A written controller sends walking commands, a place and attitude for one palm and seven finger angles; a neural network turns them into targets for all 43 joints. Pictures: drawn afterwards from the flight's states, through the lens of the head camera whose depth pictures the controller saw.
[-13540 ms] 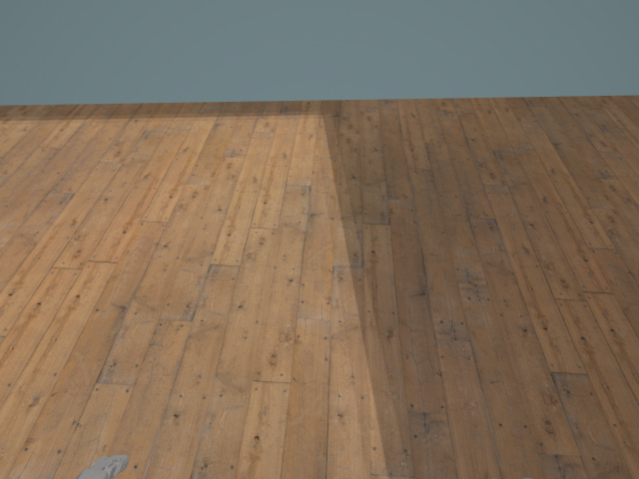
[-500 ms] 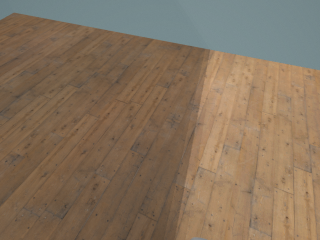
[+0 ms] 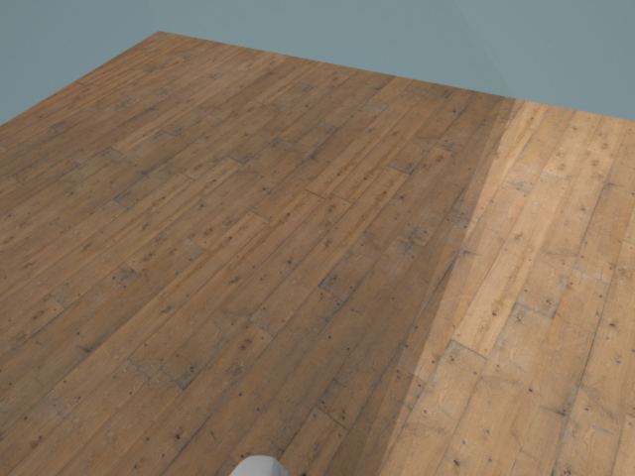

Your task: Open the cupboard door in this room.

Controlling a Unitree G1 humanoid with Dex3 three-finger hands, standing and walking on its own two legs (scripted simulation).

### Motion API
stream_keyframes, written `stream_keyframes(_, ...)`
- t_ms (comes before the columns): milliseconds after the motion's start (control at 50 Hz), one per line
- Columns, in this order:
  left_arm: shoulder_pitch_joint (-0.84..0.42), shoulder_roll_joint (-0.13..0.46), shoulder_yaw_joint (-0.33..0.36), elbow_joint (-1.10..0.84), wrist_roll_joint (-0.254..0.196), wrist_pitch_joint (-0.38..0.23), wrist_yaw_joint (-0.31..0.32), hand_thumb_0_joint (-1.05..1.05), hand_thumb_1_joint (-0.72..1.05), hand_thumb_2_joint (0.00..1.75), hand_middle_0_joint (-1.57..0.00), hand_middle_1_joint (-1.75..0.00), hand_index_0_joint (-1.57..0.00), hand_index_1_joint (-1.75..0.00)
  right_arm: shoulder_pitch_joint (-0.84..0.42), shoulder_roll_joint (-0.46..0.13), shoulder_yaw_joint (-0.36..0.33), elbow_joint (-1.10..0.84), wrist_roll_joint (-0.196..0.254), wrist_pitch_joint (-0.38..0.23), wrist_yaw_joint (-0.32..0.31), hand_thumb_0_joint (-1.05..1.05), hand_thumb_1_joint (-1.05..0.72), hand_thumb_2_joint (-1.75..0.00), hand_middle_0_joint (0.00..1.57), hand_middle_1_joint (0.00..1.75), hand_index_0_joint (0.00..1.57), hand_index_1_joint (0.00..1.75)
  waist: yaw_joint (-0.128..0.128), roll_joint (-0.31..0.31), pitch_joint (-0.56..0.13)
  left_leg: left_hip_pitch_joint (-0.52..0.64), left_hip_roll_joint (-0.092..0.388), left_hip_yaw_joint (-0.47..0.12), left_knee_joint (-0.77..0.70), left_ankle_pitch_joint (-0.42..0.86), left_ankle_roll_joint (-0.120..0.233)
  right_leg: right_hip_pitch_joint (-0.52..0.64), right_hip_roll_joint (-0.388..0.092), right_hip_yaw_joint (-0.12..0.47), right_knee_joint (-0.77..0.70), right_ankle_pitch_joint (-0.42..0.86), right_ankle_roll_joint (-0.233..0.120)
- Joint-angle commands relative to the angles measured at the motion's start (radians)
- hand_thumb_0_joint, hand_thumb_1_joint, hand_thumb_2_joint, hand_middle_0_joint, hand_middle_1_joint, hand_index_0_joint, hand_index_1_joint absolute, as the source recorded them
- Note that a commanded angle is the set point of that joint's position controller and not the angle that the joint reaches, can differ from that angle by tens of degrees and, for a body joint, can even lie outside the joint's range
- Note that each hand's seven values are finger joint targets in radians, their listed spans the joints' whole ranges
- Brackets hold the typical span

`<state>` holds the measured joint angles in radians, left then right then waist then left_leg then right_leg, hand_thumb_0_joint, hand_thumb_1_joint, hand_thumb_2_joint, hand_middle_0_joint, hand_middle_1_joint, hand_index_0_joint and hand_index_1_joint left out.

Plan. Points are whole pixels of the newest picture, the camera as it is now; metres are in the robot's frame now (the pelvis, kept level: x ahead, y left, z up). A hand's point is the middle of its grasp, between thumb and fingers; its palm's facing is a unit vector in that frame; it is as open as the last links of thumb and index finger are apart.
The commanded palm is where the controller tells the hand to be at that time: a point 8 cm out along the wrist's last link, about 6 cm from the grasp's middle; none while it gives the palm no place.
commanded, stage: turn or walk to find it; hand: left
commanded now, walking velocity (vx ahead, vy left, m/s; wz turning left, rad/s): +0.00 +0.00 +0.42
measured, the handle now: out of the picture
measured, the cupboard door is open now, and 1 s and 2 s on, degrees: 0 0 0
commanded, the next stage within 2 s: none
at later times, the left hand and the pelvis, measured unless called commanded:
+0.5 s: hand out of the picture -0.02 +0.29 -0.18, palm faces +0.24 -0.95 -0.21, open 7.4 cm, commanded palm none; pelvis -0.03 +0.08 +0.00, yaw +11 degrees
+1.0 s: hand out of the picture +0.02 +0.22 -0.14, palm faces +0.36 -0.89 -0.28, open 7.4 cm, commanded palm none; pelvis -0.03 +0.00 +0.00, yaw +23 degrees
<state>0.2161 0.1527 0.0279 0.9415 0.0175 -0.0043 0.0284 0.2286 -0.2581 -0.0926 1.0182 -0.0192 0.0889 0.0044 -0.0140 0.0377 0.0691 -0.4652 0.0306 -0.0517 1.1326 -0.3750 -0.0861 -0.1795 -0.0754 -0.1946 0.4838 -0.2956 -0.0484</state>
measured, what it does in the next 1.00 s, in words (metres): steps on the spot, turning left: left foot, then right foot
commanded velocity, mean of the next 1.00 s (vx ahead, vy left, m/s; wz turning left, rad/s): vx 0.00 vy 0.00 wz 0.42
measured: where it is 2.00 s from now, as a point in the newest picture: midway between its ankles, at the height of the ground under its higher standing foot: outside the picture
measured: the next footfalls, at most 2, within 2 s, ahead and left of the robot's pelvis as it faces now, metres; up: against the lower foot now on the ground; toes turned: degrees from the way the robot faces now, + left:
left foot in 0.24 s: +0.00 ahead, +0.15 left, +0.00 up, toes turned +10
right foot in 0.90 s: +0.03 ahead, -0.07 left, +0.00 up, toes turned +19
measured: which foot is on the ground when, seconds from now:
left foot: up 0.00-0.22, down 0.24-0.90, up 0.92-1.00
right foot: down 0.00-0.24, up 0.26-0.88, down 0.90-1.00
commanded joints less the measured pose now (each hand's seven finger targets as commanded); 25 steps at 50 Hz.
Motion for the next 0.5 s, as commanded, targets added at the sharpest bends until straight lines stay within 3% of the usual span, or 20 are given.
stream_keyframes(0, 0.099, 0.208, 0.052, -0.025, 0.008, -0.013, 0.008, 0.00, 0.90, 0.90, -0.20, -0.30, -0.20, -0.30, -0.083, -0.040, 0.010, -0.085, -0.001, -0.028, 0.004, 0.00, -0.90, -0.90, 0.20, 0.30, 0.20, 0.30, 0.052, -0.192, -0.049, -0.079, 0.007, 0.038, -0.091, -0.053, 0.004, 0.145, -0.267, 0.192, -0.128, 0.544, -0.086)
stream_keyframes(120, 0.098, 0.254, 0.065, -0.009, 0.016, -0.001, 0.005, 0.00, 0.90, 0.90, -0.20, -0.30, -0.20, -0.30, -0.135, -0.030, 0.027, -0.110, 0.012, -0.047, 0.004, 0.00, -0.90, -0.90, 0.20, 0.30, 0.20, 0.30, 0.063, -0.243, -0.085, 0.062, -0.003, 0.107, -0.362, -0.091, 0.034, 0.133, -0.290, 0.163, -0.075, 0.561, -0.106)
stream_keyframes(160, 0.071, 0.265, 0.070, -0.004, 0.013, 0.002, 0.003, 0.00, 0.90, 0.90, -0.20, -0.30, -0.20, -0.30, -0.092, -0.035, 0.028, -0.105, 0.013, -0.055, 0.003, 0.00, -0.90, -0.90, 0.20, 0.30, 0.20, 0.30, 0.034, -0.229, -0.106, 0.161, -0.006, 0.129, -0.508, -0.005, 0.043, 0.094, -0.291, 0.132, -0.030, 0.493, -0.074)
stream_keyframes(180, 0.060, 0.263, 0.069, -0.006, 0.007, 0.006, 0.001, 0.00, 0.90, 0.90, -0.20, -0.30, -0.20, -0.30, -0.071, -0.047, 0.027, -0.100, 0.011, -0.060, 0.004, 0.00, -0.90, -0.90, 0.20, 0.30, 0.20, 0.30, 0.017, -0.209, -0.110, 0.244, -0.008, 0.134, -0.611, 0.097, 0.050, 0.044, -0.269, 0.100, 0.012, 0.435, -0.038)
stream_keyframes(200, 0.059, 0.246, 0.067, -0.007, -0.001, 0.012, -0.001, 0.00, 0.90, 0.90, -0.20, -0.30, -0.20, -0.30, -0.034, -0.077, 0.020, -0.092, 0.009, -0.070, 0.005, 0.00, -0.90, -0.90, 0.20, 0.30, 0.20, 0.30, -0.008, -0.116, -0.142, 0.363, 0.021, 0.093, -0.736, 0.232, 0.066, -0.029, -0.235, 0.055, 0.121, 0.350, 0.011)
stream_keyframes(220, 0.083, 0.191, 0.060, -0.030, -0.009, 0.019, -0.005, 0.00, 0.90, 0.90, -0.20, -0.30, -0.20, -0.30, -0.003, -0.177, -0.001, -0.095, 0.000, -0.081, 0.001, 0.00, -0.90, -0.90, 0.20, 0.30, 0.20, 0.30, -0.021, 0.152, -0.172, 0.507, 0.240, -0.196, -0.794, 0.472, 0.152, -0.248, -0.111, 0.000, 0.319, -0.004, 0.087)
stream_keyframes(240, 0.032, 0.157, 0.034, -0.058, -0.004, 0.028, -0.005, 0.00, 0.90, 0.90, -0.20, -0.30, -0.20, -0.30, 0.032, -0.236, -0.012, -0.091, 0.005, -0.071, -0.005, 0.00, -0.90, -0.90, 0.20, 0.30, 0.20, 0.30, -0.039, 0.264, -0.143, 0.479, 0.366, -0.301, -0.805, 0.721, 0.240, -0.343, -0.044, 0.058, 0.475, -0.357, 0.116)
stream_keyframes(260, 0.012, 0.175, 0.040, -0.058, -0.001, 0.039, -0.003, 0.00, 0.90, 0.90, -0.20, -0.30, -0.20, -0.30, 0.027, -0.224, -0.011, -0.085, 0.002, -0.065, -0.011, 0.00, -0.90, -0.90, 0.20, 0.30, 0.20, 0.30, -0.041, 0.174, -0.123, 0.420, 0.379, -0.252, -0.799, 0.680, 0.282, -0.335, -0.056, 0.125, 0.560, -0.338, 0.107)
stream_keyframes(280, -0.010, 0.171, 0.043, -0.043, 0.003, 0.048, 0.000, 0.00, 0.90, 0.90, -0.20, -0.30, -0.20, -0.30, -0.004, -0.190, 0.000, -0.085, 0.000, -0.071, -0.022, 0.00, -0.90, -0.90, 0.20, 0.30, 0.20, 0.30, -0.035, 0.215, -0.097, 0.372, 0.312, -0.231, -0.820, 0.635, 0.253, -0.346, -0.061, 0.166, 0.585, -0.280, 0.112)
stream_keyframes(300, -0.020, 0.186, 0.052, -0.031, 0.002, 0.050, -0.005, 0.00, 0.90, 0.90, -0.20, -0.30, -0.20, -0.30, -0.054, -0.169, 0.004, -0.098, -0.001, -0.069, -0.027, 0.00, -0.90, -0.90, 0.20, 0.30, 0.20, 0.30, -0.014, 0.196, -0.054, 0.351, 0.271, -0.199, -0.819, 0.588, 0.236, -0.361, -0.054, 0.173, 0.624, -0.217, 0.112)
stream_keyframes(340, 0.008, 0.187, 0.055, -0.010, 0.002, 0.044, -0.016, 0.00, 0.90, 0.90, -0.20, -0.30, -0.20, -0.30, -0.084, -0.147, 0.016, -0.112, 0.004, -0.077, -0.028, 0.00, -0.90, -0.90, 0.20, 0.30, 0.20, 0.30, 0.011, 0.127, -0.048, 0.357, 0.215, -0.138, -0.821, 0.587, 0.204, -0.371, -0.044, 0.174, 0.665, -0.115, 0.122)
stream_keyframes(420, 0.020, 0.185, 0.055, -0.002, 0.004, 0.043, -0.014, 0.00, 0.90, 0.90, -0.20, -0.30, -0.20, -0.30, -0.043, -0.136, 0.012, -0.110, 0.010, -0.087, -0.025, 0.00, -0.90, -0.90, 0.20, 0.30, 0.20, 0.30, 0.015, 0.076, -0.083, 0.400, 0.178, -0.114, -0.825, 0.617, 0.190, -0.370, -0.034, 0.179, 0.675, -0.041, 0.145)
stream_keyframes(480, -0.009, 0.183, 0.055, -0.017, 0.003, 0.043, -0.010, 0.00, 0.90, 0.90, -0.20, -0.30, -0.20, -0.30, -0.007, -0.124, 0.008, -0.104, 0.008, -0.089, -0.026, 0.00, -0.90, -0.90, 0.20, 0.30, 0.20, 0.30, 0.006, 0.097, -0.087, 0.406, 0.181, -0.158, -0.829, 0.612, 0.196, -0.379, -0.033, 0.193, 0.656, -0.034, 0.156)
